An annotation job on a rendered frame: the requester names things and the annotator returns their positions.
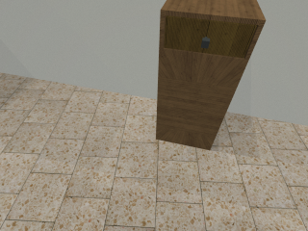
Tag handle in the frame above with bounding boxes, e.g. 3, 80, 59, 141
201, 37, 210, 49

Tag cabinet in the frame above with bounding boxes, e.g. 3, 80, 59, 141
156, 0, 266, 150

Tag drawer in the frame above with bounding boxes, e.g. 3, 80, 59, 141
164, 15, 257, 58

